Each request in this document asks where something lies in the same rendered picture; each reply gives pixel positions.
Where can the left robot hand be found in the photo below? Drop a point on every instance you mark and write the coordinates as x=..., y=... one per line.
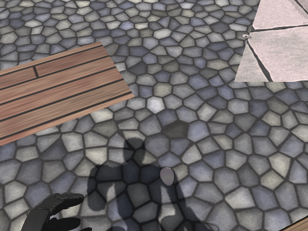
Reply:
x=39, y=218

